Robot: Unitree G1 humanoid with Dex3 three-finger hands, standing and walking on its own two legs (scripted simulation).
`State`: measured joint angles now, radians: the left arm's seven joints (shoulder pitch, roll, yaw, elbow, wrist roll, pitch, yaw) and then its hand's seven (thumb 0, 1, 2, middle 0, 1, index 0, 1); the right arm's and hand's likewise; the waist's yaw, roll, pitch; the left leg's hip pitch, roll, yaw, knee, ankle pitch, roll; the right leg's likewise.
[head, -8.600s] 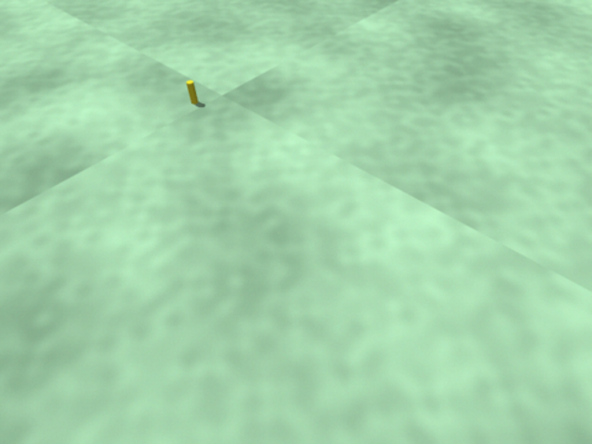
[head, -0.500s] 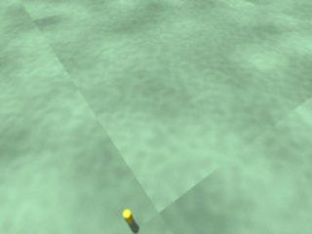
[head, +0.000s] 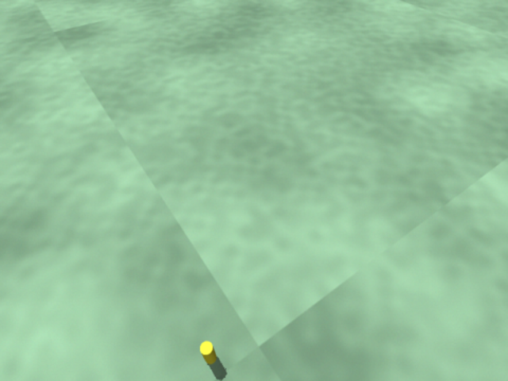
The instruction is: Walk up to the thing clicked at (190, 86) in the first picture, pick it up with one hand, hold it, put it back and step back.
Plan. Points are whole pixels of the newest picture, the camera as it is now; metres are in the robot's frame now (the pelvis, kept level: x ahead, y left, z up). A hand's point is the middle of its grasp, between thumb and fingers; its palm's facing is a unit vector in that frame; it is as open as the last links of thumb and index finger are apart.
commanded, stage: stand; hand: left
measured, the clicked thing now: (208, 353) +0.33 +0.18 -0.72
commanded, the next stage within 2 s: go down in 0.10 s
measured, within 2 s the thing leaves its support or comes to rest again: neither
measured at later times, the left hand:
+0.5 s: hand (121, 379) +0.16 +0.26 -0.17, palm faces +0.04 -0.95 -0.32, open 12.5 cm
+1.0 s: hand out of the picture +0.14 +0.28 -0.22, palm faces +0.07 -0.96 -0.29, open 17.4 cm
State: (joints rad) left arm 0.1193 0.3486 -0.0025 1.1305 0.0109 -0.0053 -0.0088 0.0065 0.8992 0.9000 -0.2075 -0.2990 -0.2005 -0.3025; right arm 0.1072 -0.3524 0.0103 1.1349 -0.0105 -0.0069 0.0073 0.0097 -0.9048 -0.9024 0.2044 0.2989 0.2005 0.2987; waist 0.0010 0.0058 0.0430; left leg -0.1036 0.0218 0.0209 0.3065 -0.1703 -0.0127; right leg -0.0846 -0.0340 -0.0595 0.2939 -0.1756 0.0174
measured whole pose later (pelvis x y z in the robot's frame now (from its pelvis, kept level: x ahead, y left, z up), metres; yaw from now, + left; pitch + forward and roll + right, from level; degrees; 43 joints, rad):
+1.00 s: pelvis -0.02 +0.01 -0.10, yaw -1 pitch +18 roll -2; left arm 0.25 0.36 0.30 0.50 0.00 0.10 -0.15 0.00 -0.56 0.04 -0.11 -0.07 -0.10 -0.08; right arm 0.18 -0.24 -0.01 0.54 0.00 -0.13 -0.05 0.01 -0.88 -0.89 0.20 0.30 0.20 0.30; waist -0.03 -0.01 -0.11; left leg -0.97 0.05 -0.01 1.19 -0.54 -0.01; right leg -0.93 -0.03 -0.06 1.14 -0.53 0.02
